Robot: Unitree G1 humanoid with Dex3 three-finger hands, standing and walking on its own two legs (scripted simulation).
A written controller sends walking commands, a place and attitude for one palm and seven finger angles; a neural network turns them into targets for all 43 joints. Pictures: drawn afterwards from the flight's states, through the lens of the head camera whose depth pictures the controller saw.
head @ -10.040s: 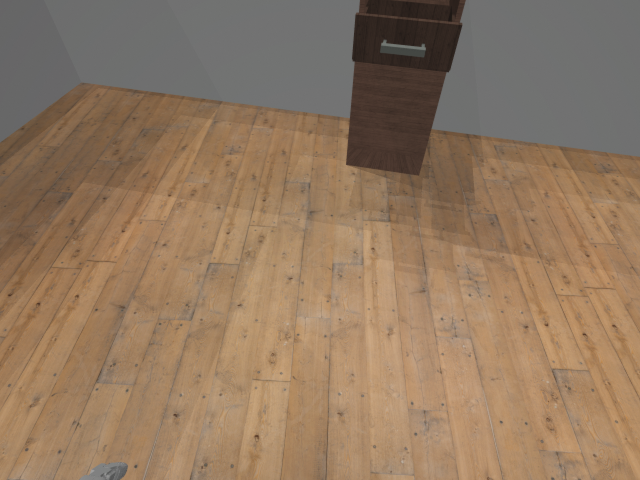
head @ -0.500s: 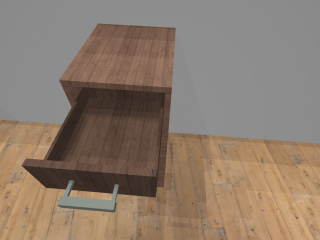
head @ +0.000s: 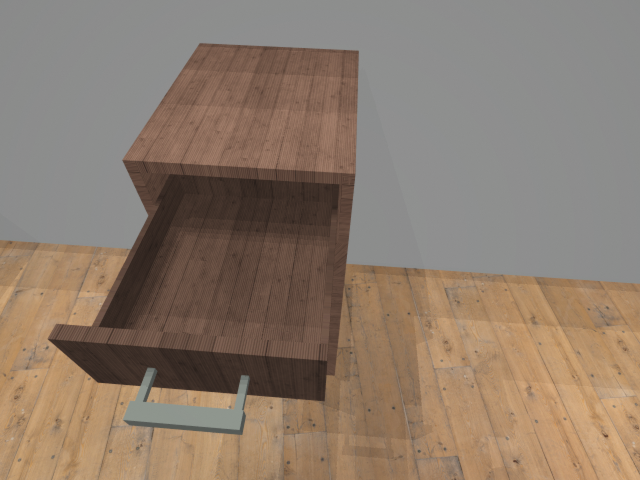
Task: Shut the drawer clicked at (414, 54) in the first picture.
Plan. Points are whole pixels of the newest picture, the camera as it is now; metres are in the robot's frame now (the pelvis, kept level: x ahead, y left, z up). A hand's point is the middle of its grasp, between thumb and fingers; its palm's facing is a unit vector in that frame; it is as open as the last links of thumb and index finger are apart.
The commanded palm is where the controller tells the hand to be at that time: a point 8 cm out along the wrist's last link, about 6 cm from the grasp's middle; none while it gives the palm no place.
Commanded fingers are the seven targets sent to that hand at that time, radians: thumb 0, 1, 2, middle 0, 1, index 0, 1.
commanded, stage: look again from close up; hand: left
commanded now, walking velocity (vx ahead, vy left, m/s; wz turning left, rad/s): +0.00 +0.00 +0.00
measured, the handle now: (191, 399) +0.22 +0.18 -0.02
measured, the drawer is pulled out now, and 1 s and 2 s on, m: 0.30 0.30 0.30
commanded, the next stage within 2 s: shuffle to correct the standing spot in 0.30 s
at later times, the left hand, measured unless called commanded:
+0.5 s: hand out of the picture -0.01 +0.19 -0.17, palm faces -0.01 -0.98 -0.22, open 7.4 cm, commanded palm none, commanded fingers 0.00 0.90 0.90 -0.20 -0.30 -0.20 -0.30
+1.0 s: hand out of the picture -0.01 +0.16 -0.17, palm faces -0.03 -0.97 -0.23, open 7.4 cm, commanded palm none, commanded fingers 0.00 0.90 0.90 -0.20 -0.30 -0.20 -0.30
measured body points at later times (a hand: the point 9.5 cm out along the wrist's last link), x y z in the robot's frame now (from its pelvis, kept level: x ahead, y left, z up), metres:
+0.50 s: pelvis -0.01 +0.01 +0.01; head +0.01 +0.01 +0.46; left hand -0.01 +0.24 -0.15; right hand +0.00 -0.22 -0.15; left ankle +0.00 +0.12 -0.73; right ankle -0.06 -0.12 -0.73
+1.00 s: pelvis -0.06 -0.02 +0.00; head -0.05 -0.03 +0.45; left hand -0.01 +0.21 -0.15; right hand -0.05 -0.27 -0.16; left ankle -0.05 +0.11 -0.73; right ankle -0.06 -0.12 -0.73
